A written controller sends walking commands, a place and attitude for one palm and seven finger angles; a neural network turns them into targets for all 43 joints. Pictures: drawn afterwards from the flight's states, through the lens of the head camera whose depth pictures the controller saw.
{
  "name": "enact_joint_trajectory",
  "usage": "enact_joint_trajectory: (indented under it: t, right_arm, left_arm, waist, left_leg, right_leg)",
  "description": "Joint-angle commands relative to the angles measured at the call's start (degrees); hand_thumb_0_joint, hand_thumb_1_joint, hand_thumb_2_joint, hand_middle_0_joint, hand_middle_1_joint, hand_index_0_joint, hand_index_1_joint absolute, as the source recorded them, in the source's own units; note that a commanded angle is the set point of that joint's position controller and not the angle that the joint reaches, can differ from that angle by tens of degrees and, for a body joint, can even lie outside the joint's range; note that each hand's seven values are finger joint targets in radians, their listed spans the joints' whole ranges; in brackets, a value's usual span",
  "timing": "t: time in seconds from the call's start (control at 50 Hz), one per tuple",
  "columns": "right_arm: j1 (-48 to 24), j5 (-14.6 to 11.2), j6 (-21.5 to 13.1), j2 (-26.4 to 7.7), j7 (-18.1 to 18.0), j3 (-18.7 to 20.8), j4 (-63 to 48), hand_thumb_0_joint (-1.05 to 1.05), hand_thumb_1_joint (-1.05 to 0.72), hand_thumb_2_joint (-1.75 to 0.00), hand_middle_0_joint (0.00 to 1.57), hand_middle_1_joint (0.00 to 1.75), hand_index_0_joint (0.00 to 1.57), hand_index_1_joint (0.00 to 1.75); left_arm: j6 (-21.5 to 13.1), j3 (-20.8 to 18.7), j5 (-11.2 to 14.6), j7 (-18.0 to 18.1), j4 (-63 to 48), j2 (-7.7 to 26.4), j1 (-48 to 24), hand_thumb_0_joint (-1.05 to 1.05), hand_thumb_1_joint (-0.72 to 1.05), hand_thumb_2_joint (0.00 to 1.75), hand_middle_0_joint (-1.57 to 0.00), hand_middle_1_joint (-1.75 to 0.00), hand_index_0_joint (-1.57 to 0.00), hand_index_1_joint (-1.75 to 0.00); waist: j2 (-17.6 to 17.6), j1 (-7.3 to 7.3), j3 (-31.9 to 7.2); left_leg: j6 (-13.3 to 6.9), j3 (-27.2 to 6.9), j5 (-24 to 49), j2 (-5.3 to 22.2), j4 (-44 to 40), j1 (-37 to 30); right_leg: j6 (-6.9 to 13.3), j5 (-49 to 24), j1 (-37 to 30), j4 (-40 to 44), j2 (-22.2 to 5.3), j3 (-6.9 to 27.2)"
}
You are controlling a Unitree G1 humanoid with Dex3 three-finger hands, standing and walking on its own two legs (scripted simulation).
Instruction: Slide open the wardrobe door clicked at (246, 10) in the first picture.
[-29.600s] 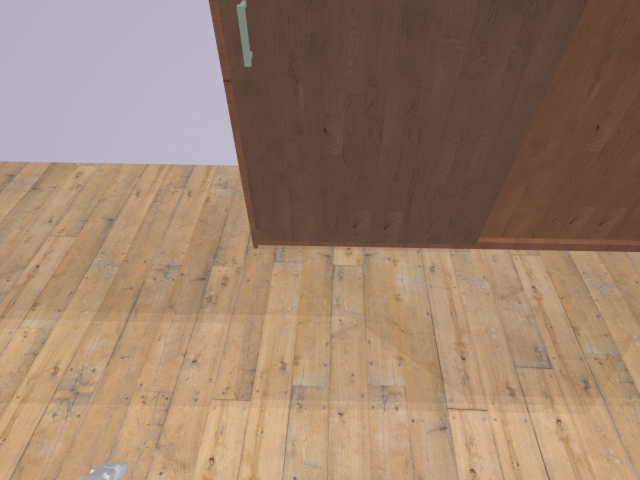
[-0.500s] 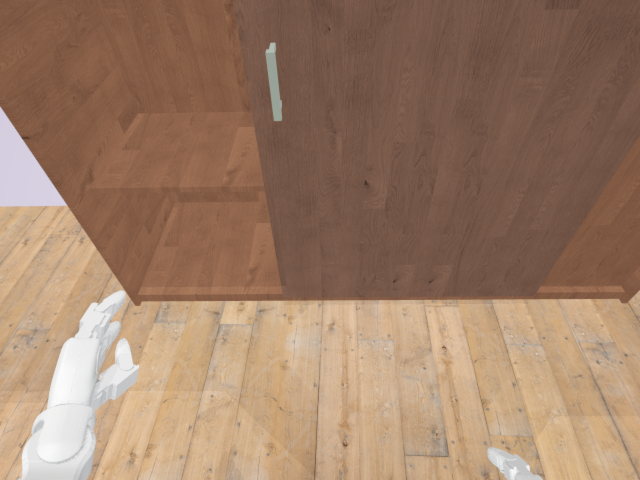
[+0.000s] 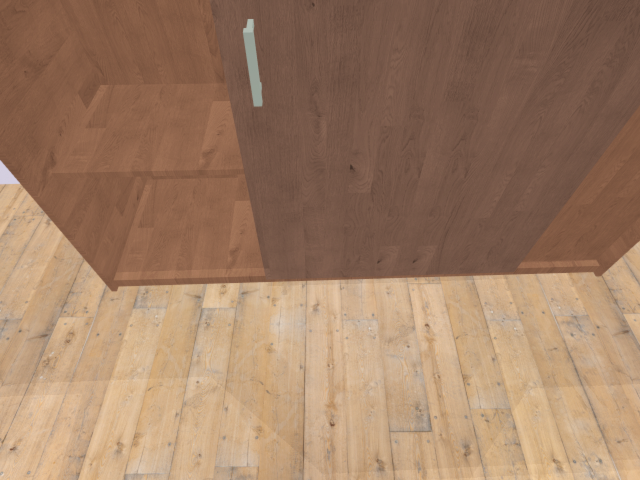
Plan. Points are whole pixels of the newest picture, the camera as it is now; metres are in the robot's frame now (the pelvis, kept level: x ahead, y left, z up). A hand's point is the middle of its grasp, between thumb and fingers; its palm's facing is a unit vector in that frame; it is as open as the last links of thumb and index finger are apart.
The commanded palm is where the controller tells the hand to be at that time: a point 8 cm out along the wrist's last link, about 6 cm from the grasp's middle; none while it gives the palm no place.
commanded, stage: let the arm hang, fingers relaxed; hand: left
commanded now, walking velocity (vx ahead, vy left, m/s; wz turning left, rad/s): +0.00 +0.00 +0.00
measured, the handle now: (254, 64) +0.78 +0.17 +0.09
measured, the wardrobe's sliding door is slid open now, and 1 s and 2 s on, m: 0.55 0.55 0.55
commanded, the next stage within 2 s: look to check the result in 0.48 s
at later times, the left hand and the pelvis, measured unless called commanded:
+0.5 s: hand out of the picture +0.04 +0.19 -0.18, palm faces -0.03 -0.98 -0.21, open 7.3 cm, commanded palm none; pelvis +0.02 +0.01 +0.00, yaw -1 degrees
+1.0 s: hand out of the picture +0.01 +0.19 -0.18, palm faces -0.02 -0.98 -0.18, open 7.4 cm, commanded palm none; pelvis +0.02 +0.02 +0.00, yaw -1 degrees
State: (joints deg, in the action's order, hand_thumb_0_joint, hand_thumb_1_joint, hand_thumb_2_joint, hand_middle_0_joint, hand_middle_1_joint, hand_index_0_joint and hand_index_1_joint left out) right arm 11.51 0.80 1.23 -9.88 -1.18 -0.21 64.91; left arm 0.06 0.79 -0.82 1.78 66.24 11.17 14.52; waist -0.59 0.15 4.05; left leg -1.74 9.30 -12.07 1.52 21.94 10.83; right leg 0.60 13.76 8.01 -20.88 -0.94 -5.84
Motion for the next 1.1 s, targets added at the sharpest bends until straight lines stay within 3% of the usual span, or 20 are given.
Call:
enact_joint_trajectory:
  t: [0.0,0.2,0.28,0.32,0.48,0.6,0.66,0.78,0.88,1.0,1.08]
  right_arm:
    - [2.9,0.2,-1.2,-5.8,-0.4,0.9,-0.6,0.00,-0.90,-0.90,0.20,0.30,0.20,0.30]
    - [4.0,0.4,-1.5,-4.6,-0.5,0.8,1.2,0.00,-0.90,-0.90,0.20,0.30,0.20,0.30]
    - [4.8,0.3,-1.7,-4.8,-0.6,0.9,1.2,0.00,-0.90,-0.90,0.20,0.30,0.20,0.30]
    - [4.7,0.4,-1.6,-4.5,-0.6,0.9,1.2,0.00,-0.90,-0.90,0.20,0.30,0.20,0.30]
    - [5.3,0.3,-1.7,-4.8,-0.7,1.1,1.2,0.00,-0.90,-0.90,0.20,0.30,0.20,0.30]
    - [5.3,0.2,-1.7,-4.5,-0.7,1.1,1.3,0.00,-0.90,-0.90,0.20,0.30,0.20,0.30]
    - [5.2,0.3,-1.7,-4.5,-0.8,1.1,1.4,0.00,-0.90,-0.90,0.20,0.30,0.20,0.30]
    - [5.7,0.2,-1.8,-4.6,-0.9,1.1,1.1,0.00,-0.90,-0.90,0.20,0.30,0.20,0.30]
    - [5.8,0.1,-1.9,-4.5,-1.1,1.2,1.1,0.00,-0.90,-0.90,0.20,0.30,0.20,0.30]
    - [5.7,0.2,-1.7,-4.2,-1.0,1.1,1.2,0.00,-0.90,-0.90,0.20,0.30,0.20,0.30]
    - [6.2,0.2,-2.0,-4.5,-1.0,1.2,1.1,0.00,-0.90,-0.90,0.20,0.30,0.20,0.30]
  left_arm:
    - [-1.1,-0.5,0.0,0.4,-1.5,5.1,1.4,0.00,0.90,0.90,-0.20,-0.30,-0.20,-0.30]
    - [-1.0,-0.9,0.0,0.8,-1.3,4.3,1.0,0.00,0.90,0.90,-0.20,-0.30,-0.20,-0.30]
    - [-1.1,-1.0,0.0,0.8,-1.6,4.5,1.3,0.00,0.90,0.90,-0.20,-0.30,-0.20,-0.30]
    - [-1.0,-0.9,0.0,0.8,-1.6,4.1,1.0,0.00,0.90,0.90,-0.20,-0.30,-0.20,-0.30]
    - [-1.1,-1.0,0.0,0.9,-1.7,4.2,2.0,0.00,0.90,0.90,-0.20,-0.30,-0.20,-0.30]
    - [-1.1,-0.9,0.0,0.9,-1.2,3.8,2.3,0.00,0.90,0.90,-0.20,-0.30,-0.20,-0.30]
    - [-0.9,-0.7,0.0,0.8,-1.0,3.3,2.7,0.00,0.90,0.90,-0.20,-0.30,-0.20,-0.30]
    - [-0.9,-0.8,-0.1,0.9,-0.8,3.3,3.6,0.00,0.90,0.90,-0.20,-0.30,-0.20,-0.30]
    - [-0.8,-0.9,-0.1,0.9,-0.5,2.9,4.0,0.00,0.90,0.90,-0.20,-0.30,-0.20,-0.30]
    - [-0.7,-0.8,-0.1,0.9,-0.5,2.7,3.6,0.00,0.90,0.90,-0.20,-0.30,-0.20,-0.30]
    - [-0.8,-0.9,-0.1,0.9,-0.7,3.1,4.0,0.00,0.90,0.90,-0.20,-0.30,-0.20,-0.30]
  waist:
    - [2.1,0.58,-4.4]
    - [-0.2,0.49,-2.3]
    - [0.4,0.40,-3.7]
    - [0.5,0.57,-1.7]
    - [0.6,0.69,-3.0]
    - [1.4,0.84,-2.0]
    - [0.1,0.84,-0.8]
    - [0.6,0.87,-2.6]
    - [0.6,0.80,-2.2]
    - [0.6,0.85,-0.7]
    - [0.8,0.77,-2.9]
  left_leg:
    - [0.0,-7.5,11.5,7.2,-3.6,-4.9]
    - [-0.2,-7.2,13.7,6.9,-4.3,-4.6]
    - [-0.3,-7.3,16.3,7.0,-3.9,-5.7]
    - [-0.3,-7.2,14.8,6.9,-4.5,-5.1]
    - [-0.5,-7.2,16.4,6.8,-4.2,-6.6]
    - [-0.6,-7.2,14.7,6.8,-4.7,-6.7]
    - [-0.6,-7.1,13.1,6.7,-5.2,-6.3]
    - [-0.9,-7.3,14.9,6.8,-4.8,-7.4]
    - [-1.0,-7.2,16.4,6.8,-4.5,-7.8]
    - [-0.9,-7.1,13.1,6.7,-5.3,-6.5]
    - [-1.0,-7.1,17.1,6.8,-4.4,-7.7]
  right_leg:
    - [0.8,-11.7,0.6,3.3,-6.9,6.6]
    - [0.7,-12.1,0.4,2.8,-6.7,6.7]
    - [0.7,-14.0,-0.4,2.3,-6.7,6.6]
    - [0.5,-12.4,0.5,2.8,-6.7,6.6]
    - [0.6,-13.6,0.0,2.7,-6.6,6.6]
    - [0.4,-11.7,0.7,3.1,-6.6,6.5]
    - [0.4,-10.0,1.5,3.4,-6.5,6.6]
    - [0.3,-10.7,1.0,2.9,-6.4,6.6]
    - [0.3,-11.0,1.4,2.6,-6.4,6.3]
    - [0.2,-9.2,1.8,3.0,-6.5,6.4]
    - [0.3,-12.0,0.6,2.3,-6.6,6.2]
